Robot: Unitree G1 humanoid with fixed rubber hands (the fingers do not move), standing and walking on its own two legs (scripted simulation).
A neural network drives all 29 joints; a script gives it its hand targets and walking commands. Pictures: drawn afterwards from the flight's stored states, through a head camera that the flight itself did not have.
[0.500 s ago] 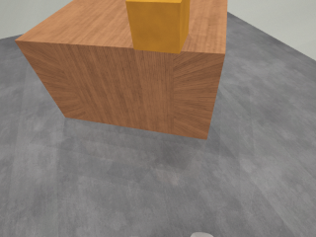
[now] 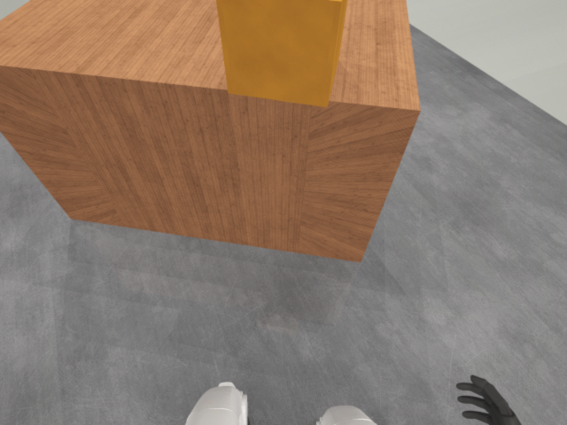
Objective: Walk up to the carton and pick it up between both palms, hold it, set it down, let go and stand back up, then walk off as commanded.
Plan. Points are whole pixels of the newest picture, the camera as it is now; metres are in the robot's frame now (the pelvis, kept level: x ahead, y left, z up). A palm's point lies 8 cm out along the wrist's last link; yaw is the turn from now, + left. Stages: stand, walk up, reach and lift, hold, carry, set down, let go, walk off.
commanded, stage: walk up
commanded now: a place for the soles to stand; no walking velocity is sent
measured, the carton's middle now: (287, 30) +0.89 +0.01 +0.10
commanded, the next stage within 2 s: none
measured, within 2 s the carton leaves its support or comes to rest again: neither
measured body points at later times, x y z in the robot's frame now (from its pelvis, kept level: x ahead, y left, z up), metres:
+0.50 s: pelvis +0.13 +0.04 -0.01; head +0.14 +0.00 +0.44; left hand +0.21 +0.36 -0.10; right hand +0.18 -0.30 -0.14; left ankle +0.23 +0.17 -0.67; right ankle +0.13 -0.11 -0.69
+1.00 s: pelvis +0.21 +0.07 -0.02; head +0.24 +0.06 +0.42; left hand +0.39 +0.35 -0.14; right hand +0.17 -0.25 -0.15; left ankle +0.27 +0.19 -0.69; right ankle +0.27 -0.04 -0.69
